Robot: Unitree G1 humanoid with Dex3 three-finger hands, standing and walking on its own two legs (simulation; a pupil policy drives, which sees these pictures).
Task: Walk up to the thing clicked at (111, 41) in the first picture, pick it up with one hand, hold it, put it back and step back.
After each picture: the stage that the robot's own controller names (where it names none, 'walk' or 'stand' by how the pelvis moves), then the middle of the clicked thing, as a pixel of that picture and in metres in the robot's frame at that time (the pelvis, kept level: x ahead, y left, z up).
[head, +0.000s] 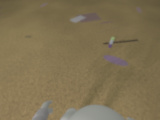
stand; (111, 42) +1.55 -0.42 -0.65
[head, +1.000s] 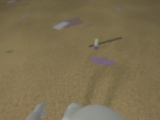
walk; (96, 44) +1.48 +0.00 -0.63
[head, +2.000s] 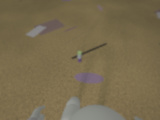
walk; (79, 56) +0.99 +0.27 -0.64
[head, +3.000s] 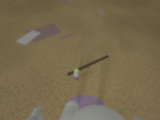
walk; (76, 74) +0.61 +0.19 -0.63
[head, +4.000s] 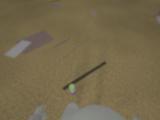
stand; (72, 89) +0.39 +0.22 -0.63
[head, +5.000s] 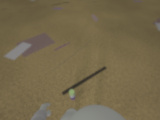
stand; (72, 94) +0.35 +0.20 -0.65
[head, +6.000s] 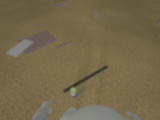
stand; (73, 93) +0.35 +0.18 -0.66
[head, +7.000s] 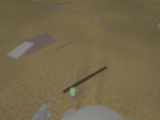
stand; (73, 93) +0.37 +0.19 -0.66
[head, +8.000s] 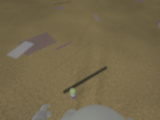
stand; (73, 93) +0.36 +0.19 -0.66
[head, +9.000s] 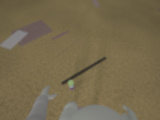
go down; (71, 85) +0.38 +0.20 -0.63
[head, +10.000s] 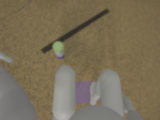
go down; (59, 52) +0.44 +0.24 -0.22
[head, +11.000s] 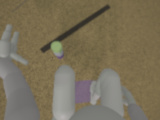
close in; (58, 51) +0.44 +0.24 -0.23
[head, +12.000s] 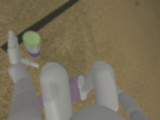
close; (33, 47) +0.43 +0.28 -0.15
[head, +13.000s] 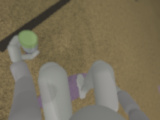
lift; (30, 46) +0.42 +0.28 -0.15
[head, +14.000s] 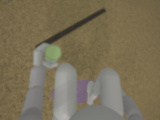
lift; (51, 57) +0.34 +0.26 -0.08
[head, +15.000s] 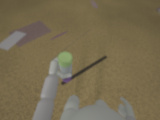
hold; (66, 69) +0.31 +0.16 +0.06
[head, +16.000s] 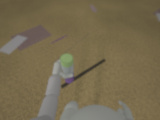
hold; (68, 70) +0.32 +0.16 +0.03
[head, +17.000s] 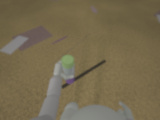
hold; (69, 71) +0.31 +0.15 +0.02
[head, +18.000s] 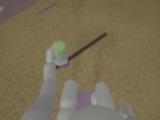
crouch; (62, 56) +0.40 +0.19 -0.03
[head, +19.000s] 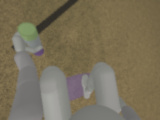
lower; (34, 43) +0.45 +0.27 -0.14
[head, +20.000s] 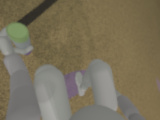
lower; (22, 42) +0.44 +0.29 -0.16
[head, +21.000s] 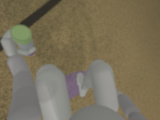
lower; (26, 44) +0.43 +0.29 -0.16
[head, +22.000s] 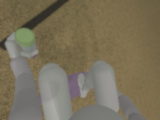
lower; (29, 46) +0.41 +0.29 -0.16
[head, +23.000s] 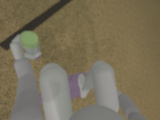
loosen; (32, 48) +0.41 +0.28 -0.16
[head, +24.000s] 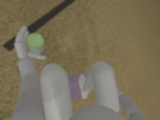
withdraw; (36, 48) +0.42 +0.26 -0.16
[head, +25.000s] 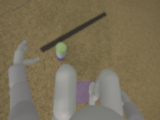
stand; (60, 53) +0.43 +0.23 -0.21
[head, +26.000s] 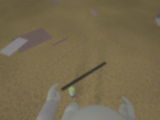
stand; (72, 92) +0.36 +0.17 -0.58
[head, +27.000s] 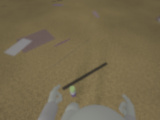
stand; (72, 91) +0.37 +0.19 -0.60
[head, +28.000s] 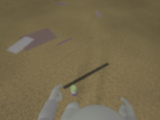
stand; (73, 91) +0.37 +0.18 -0.61
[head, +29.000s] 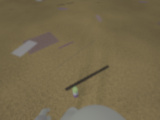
stand; (75, 92) +0.39 +0.17 -0.65
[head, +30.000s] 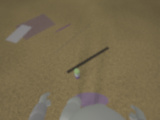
walk; (77, 74) +0.50 +0.17 -0.62
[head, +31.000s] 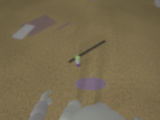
walk; (77, 61) +0.76 +0.21 -0.63
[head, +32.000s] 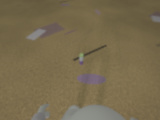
stand; (81, 59) +1.00 +0.20 -0.64
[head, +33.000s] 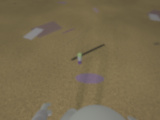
stand; (79, 58) +0.99 +0.21 -0.66
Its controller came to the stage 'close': yes
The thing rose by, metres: 0.68
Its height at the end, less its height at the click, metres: +0.00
